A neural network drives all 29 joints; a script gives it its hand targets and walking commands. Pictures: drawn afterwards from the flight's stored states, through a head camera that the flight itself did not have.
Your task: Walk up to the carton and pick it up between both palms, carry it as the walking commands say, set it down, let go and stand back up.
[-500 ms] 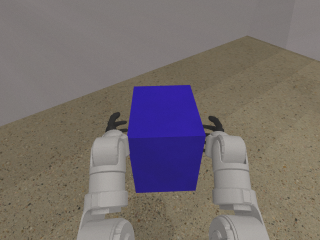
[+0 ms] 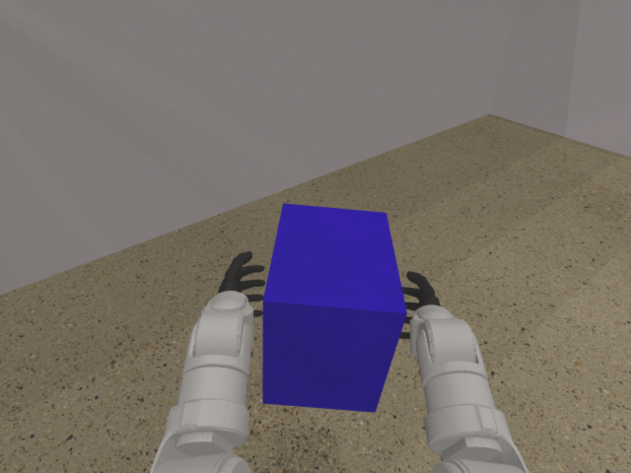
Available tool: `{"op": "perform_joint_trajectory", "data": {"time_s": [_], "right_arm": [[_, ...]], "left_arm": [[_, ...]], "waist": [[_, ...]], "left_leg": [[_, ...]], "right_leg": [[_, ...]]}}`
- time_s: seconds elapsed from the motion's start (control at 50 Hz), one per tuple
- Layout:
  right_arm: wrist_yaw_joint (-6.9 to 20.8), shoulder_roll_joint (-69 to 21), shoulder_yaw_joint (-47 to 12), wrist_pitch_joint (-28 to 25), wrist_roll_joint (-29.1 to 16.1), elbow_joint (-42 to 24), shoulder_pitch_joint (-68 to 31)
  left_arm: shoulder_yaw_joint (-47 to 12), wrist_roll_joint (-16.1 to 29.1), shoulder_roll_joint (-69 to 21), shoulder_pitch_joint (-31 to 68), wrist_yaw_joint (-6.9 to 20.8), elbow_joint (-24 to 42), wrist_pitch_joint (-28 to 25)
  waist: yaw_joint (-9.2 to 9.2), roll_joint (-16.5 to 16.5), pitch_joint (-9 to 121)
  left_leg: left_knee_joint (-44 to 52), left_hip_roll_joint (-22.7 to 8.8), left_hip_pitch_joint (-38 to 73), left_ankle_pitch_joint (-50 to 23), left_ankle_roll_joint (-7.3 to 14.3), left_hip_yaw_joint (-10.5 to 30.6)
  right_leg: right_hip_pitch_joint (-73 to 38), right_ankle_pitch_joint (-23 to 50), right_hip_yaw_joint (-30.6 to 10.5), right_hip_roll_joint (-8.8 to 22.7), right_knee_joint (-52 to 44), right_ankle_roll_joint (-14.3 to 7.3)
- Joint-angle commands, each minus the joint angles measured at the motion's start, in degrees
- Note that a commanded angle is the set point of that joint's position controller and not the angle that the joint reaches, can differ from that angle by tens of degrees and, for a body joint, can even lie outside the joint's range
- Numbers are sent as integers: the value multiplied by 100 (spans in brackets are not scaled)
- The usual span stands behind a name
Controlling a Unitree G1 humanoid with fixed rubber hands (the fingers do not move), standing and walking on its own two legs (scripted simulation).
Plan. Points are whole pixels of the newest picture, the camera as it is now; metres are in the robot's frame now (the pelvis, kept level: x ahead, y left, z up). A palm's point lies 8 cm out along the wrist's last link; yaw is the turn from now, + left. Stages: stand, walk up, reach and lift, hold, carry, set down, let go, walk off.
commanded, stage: hold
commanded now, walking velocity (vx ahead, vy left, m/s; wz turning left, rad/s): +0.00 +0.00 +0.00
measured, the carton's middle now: (327, 303) +0.40 +0.00 +0.00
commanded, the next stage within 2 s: set down in 0.52 s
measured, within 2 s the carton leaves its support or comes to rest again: neither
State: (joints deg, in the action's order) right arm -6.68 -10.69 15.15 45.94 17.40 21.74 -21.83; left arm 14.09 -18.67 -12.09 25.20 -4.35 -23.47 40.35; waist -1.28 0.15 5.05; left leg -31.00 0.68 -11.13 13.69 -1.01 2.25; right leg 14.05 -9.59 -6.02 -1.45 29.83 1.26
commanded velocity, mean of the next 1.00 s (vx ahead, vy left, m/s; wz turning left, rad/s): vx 0.00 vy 0.00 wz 0.00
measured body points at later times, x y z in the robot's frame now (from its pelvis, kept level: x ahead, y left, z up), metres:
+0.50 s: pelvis +0.01 +0.00 +0.00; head -0.04 +0.00 +0.45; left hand +0.34 +0.13 +0.07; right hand +0.33 -0.14 +0.05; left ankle +0.04 +0.13 -0.73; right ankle +0.08 -0.13 -0.73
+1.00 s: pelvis +0.02 +0.00 +0.00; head +0.03 +0.00 +0.45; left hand +0.35 +0.14 +0.01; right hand +0.34 -0.13 +0.00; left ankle +0.04 +0.13 -0.73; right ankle +0.08 -0.13 -0.73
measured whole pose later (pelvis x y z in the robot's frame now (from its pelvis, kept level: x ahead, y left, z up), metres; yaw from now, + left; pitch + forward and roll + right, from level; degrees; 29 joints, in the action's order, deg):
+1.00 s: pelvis +0.02 +0.00 +0.00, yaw +0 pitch -2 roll +0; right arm -3.4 -11.1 17.5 37.4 20.4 25.6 -22.8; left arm 18.2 -20.6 -11.7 24.2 -0.5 -27.9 31.1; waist -1.3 -0.2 -2.9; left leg -28.9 0.9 -12.9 13.6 -0.6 2.4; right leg 15.8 -9.7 -6.0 -1.2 27.8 1.4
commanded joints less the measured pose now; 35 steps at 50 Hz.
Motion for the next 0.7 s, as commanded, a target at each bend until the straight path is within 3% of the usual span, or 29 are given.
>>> {"op": "perform_joint_trajectory", "data": {"time_s": [0.0,0.02,0.06,0.08,0.1,0.12,0.14,0.2,0.22,0.24,0.26,0.3,0.34,0.36,0.38,0.4,0.42,0.44,0.46,0.48,0.5,0.52,0.54,0.56,0.58,0.6,0.62,0.66,0.68], "right_arm": [[2144,-5567,-2114,-566,-1330,311,-3744],[2169,-5514,-2470,-613,-1487,-347,-4491],[2117,-5455,-2523,-634,-1570,-648,-4704],[2045,-5509,-2371,-624,-1525,-478,-5000],[2076,-5833,-2592,-702,-1562,-367,-4713],[2032,-5672,-2658,-742,-1685,-686,-5007],[2032,-5718,-2730,-714,-1686,-571,-5070],[1986,-6016,-3036,-783,-1843,-847,-5530],[1940,-5965,-3239,-885,-1958,-1255,-5688],[1962,-6008,-3112,-859,-1882,-923,-5385],[1941,-5946,-3278,-881,-2002,-1280,-5518],[1954,-6058,-3607,-823,-2126,-1536,-5420],[2026,-5588,-3097,-763,-1880,-840,-5441],[2006,-5698,-2849,-613,-1719,-448,-5172],[2075,-5521,-2691,-686,-1702,-349,-5298],[2057,-5721,-2777,-643,-1790,-360,-5076],[2098,-5596,-2797,-667,-1736,-390,-4566],[2064,-5836,-3058,-587,-1818,-515,-4170],[2004,-5876,-2989,-546,-1716,-678,-3787],[2010,-5921,-3343,-562,-1947,-1035,-3708],[2066,-5982,-3305,-465,-1920,-912,-3420],[1972,-5991,-3246,-587,-2082,-880,-4240],[2002,-5861,-3293,-603,-2061,-886,-3890],[2034,-5752,-3418,-578,-2034,-1172,-4145],[2012,-5588,-3640,-636,-2177,-1511,-4484],[2017,-5624,-3223,-643,-1987,-1045,-4103],[1996,-5546,-3336,-717,-2043,-1284,-4310],[1927,-5666,-2908,-585,-1749,-410,-3594],[1940,-5695,-3087,-719,-1888,-718,-4028]], "left_arm": [[-2145,1192,-5906,2440,1990,-1049,-127],[-1899,1058,-5814,2053,1992,-1042,-179],[-2204,1281,-5888,2712,2068,-886,-166],[-2012,1292,-5807,3068,2060,-1073,-191],[-2403,1412,-5860,3295,2061,-680,-219],[-2398,1402,-6019,2998,2055,-911,-205],[-2187,1376,-5804,2821,2055,-1127,-181],[-2321,1525,-5792,3503,2070,-727,-354],[-2505,1669,-5964,3541,2122,-700,-369],[-2856,1903,-6041,4050,2101,-282,-436],[-2794,1816,-6166,3459,2045,-388,-354],[-2726,1722,-6212,2725,1999,-446,-241],[-2458,1507,-6057,3005,2008,-914,-164],[-2176,1484,-5929,2951,1994,-1078,-131],[-2222,1441,-5907,3270,1946,-923,-180],[-2034,1198,-5929,2193,1931,-1204,-86],[-2440,1552,-6048,2569,1930,-747,-126],[-2367,1399,-6125,1976,1908,-680,-49],[-2771,1619,-6148,2175,1953,-270,-46],[-2872,1577,-6243,1701,1895,-33,-46],[-3029,1590,-6114,1610,1863,285,1],[-2917,1624,-6231,2342,1886,-479,-58],[-3096,1730,-6223,2446,1848,40,-121],[-2912,1779,-6202,2330,1859,-89,-121],[-2769,1583,-6301,1492,1833,-479,-3],[-2719,1500,-6096,1746,1860,-439,-46],[-2571,1483,-6246,1472,1848,-471,-69],[-2585,1479,-5896,1951,1904,-477,-143],[-2481,1396,-5993,1799,1877,-634,-166]], "waist": [[179,-493,350],[-236,-75,420],[150,-81,339],[56,158,775],[37,-341,986],[116,-242,587],[-127,-8,702],[-187,362,1203],[-90,202,1486],[210,272,1939],[-8,78,1876],[-225,390,1858],[-26,-106,1239],[-66,417,784],[-39,-107,826],[-354,-157,483],[61,266,1175],[-233,16,1250],[136,106,1705],[-60,-197,1896],[27,-116,1705],[219,107,1664],[330,-109,1589],[84,281,1641],[-133,203,1744],[6,360,1699],[-9,-9,1804],[163,259,1197],[-78,76,1169]], "left_leg": [[1526,120,-911,1102,158,361],[1499,128,-1088,1081,226,412],[1239,262,-658,1196,182,281],[970,332,-584,1237,225,223],[950,450,-445,1017,113,118],[1044,327,-708,1106,149,246],[915,430,-592,1081,179,133],[653,446,-230,677,210,130],[663,496,-269,512,161,58],[751,395,-43,577,145,204],[733,411,-79,370,160,207],[602,441,87,-21,177,218],[912,338,-229,1029,179,183],[849,297,-160,1012,234,273],[1047,225,-270,1440,204,306],[1041,210,-507,899,264,287],[974,194,327,324,186,415],[951,284,118,-303,181,276],[884,345,584,-889,118,273],[917,363,590,-1262,104,248],[913,354,848,-1866,57,285],[992,372,704,-1322,177,330],[1016,337,772,-1585,119,391],[931,322,783,-1517,177,346],[916,305,760,-1727,162,458],[917,361,749,-1330,141,431],[895,368,648,-1734,107,434],[964,405,426,-1258,161,300],[944,445,435,-1214,162,270]], "right_leg": [[-1446,-628,316,-424,-529,-88],[-1661,-739,408,-478,-478,-35],[-918,-1337,287,-400,-639,-44],[-1007,-1738,172,-368,-644,-47],[-1010,-1474,67,-241,-777,-112],[-997,-1393,220,-334,-620,-36],[-1016,-1631,135,-243,-727,-18],[-804,-1742,-52,-105,-848,35],[-1040,-1462,45,-109,-843,62],[-908,-1145,146,-191,-669,47],[-1010,-850,191,-159,-609,26],[-1038,-704,84,-144,-634,46],[-935,-1396,293,-325,-571,25],[-605,-1752,200,-283,-694,-2],[-689,-1636,376,-394,-540,-12],[-895,-1172,221,-296,-546,-43],[-523,-632,283,-314,-552,-84],[-1162,-159,271,-299,-622,-52],[-1113,412,190,-290,-705,-57],[-1462,808,132,-293,-652,-51],[-1277,1306,120,-295,-694,-42],[-1503,1044,243,-336,-796,33],[-1317,1170,292,-350,-769,-71],[-1327,1024,285,-376,-754,-65],[-1546,1115,333,-368,-676,-13],[-1320,884,206,-297,-792,-47],[-1601,1240,229,-308,-725,-90],[-1285,909,235,-319,-836,-17],[-1207,795,201,-221,-802,-46]]}}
